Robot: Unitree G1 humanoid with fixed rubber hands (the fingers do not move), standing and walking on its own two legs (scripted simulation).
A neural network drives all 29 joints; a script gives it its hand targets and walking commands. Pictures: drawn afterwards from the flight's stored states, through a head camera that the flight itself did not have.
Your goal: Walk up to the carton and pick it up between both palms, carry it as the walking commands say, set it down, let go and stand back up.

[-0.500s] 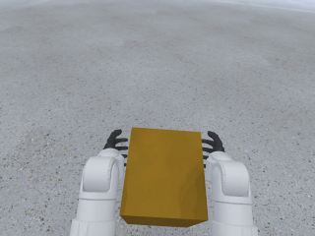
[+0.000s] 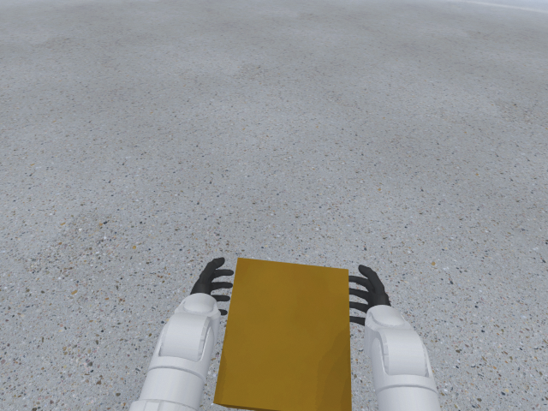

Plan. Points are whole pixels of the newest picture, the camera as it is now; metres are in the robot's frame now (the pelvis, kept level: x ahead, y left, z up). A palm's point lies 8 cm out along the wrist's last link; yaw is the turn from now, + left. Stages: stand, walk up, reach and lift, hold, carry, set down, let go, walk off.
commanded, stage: hold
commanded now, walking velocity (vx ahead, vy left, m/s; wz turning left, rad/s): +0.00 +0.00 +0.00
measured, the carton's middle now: (283, 343) +0.28 -0.02 -0.06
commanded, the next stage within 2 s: set down in 0.24 s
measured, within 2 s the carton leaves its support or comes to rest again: neither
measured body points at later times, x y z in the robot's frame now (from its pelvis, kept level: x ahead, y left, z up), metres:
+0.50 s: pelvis -0.02 -0.06 -0.01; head -0.08 -0.06 +0.44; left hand +0.30 +0.08 +0.03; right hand +0.31 -0.18 +0.04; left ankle +0.02 +0.08 -0.74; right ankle +0.03 -0.17 -0.74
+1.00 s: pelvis -0.01 -0.02 -0.02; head +0.07 -0.02 +0.42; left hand +0.34 +0.08 -0.07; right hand +0.32 -0.18 -0.07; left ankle +0.02 +0.08 -0.74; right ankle +0.03 -0.17 -0.74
